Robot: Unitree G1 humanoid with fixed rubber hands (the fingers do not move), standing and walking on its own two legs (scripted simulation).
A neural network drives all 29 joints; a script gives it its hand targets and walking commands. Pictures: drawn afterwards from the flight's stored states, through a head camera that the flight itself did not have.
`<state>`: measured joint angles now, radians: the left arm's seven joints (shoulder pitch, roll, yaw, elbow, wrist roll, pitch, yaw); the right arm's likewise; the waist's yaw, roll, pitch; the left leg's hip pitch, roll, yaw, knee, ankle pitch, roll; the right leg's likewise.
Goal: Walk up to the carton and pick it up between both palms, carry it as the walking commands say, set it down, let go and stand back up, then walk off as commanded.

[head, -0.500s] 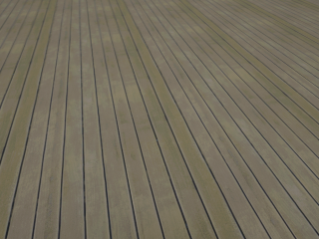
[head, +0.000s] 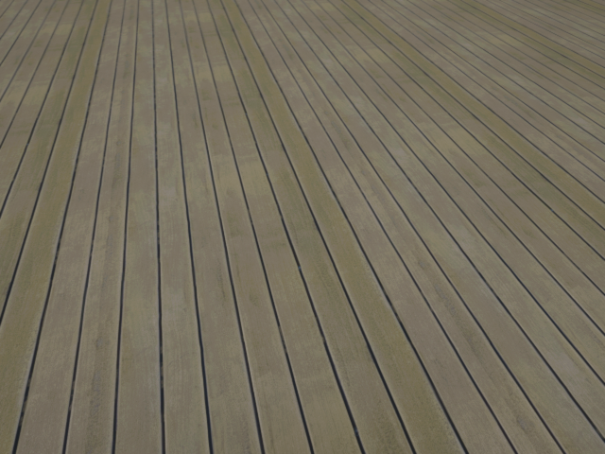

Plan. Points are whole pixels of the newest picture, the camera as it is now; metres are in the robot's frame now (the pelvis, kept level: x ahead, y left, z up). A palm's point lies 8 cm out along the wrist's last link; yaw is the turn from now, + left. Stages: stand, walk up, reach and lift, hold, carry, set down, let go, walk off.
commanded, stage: stand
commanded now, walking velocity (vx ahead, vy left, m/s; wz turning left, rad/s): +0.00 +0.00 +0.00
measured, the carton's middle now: out of the picture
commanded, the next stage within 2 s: none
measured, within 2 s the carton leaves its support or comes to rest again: neither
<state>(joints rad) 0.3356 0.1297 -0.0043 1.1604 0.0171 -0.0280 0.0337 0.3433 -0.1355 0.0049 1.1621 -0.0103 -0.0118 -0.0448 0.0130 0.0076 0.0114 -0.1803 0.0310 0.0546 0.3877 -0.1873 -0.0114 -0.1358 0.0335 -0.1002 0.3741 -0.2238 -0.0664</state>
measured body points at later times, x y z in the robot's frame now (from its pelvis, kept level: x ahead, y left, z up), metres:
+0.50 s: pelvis +0.00 +0.01 +0.00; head +0.01 +0.01 +0.45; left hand +0.07 +0.31 -0.13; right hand +0.06 -0.28 -0.13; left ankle +0.01 +0.13 -0.74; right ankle -0.01 -0.07 -0.74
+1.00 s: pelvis +0.01 +0.02 +0.00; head +0.02 +0.02 +0.45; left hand +0.10 +0.34 -0.12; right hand +0.09 -0.28 -0.12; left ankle +0.01 +0.13 -0.74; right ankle -0.01 -0.07 -0.74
